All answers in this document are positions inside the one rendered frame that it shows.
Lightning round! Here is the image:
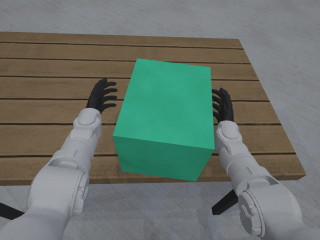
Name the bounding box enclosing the right robot hand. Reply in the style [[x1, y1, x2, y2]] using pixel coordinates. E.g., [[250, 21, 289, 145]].
[[211, 87, 234, 124]]

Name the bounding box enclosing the robot left upper arm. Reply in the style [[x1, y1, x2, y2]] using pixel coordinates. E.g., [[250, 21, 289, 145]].
[[0, 165, 90, 240]]

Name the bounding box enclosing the robot right upper arm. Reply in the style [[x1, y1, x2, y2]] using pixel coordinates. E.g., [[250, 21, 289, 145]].
[[238, 184, 320, 240]]

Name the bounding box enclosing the robot left forearm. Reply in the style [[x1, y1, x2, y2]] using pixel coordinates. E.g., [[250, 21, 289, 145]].
[[27, 108, 102, 209]]

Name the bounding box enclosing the left robot hand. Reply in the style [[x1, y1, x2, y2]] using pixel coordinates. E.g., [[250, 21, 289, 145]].
[[86, 78, 118, 114]]

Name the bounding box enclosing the carton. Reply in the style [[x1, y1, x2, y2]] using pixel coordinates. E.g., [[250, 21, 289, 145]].
[[113, 58, 215, 182]]

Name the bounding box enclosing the table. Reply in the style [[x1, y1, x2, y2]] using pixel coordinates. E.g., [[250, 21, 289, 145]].
[[0, 31, 307, 220]]

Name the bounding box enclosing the robot right forearm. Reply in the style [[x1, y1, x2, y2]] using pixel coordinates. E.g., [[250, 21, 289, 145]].
[[214, 120, 303, 221]]

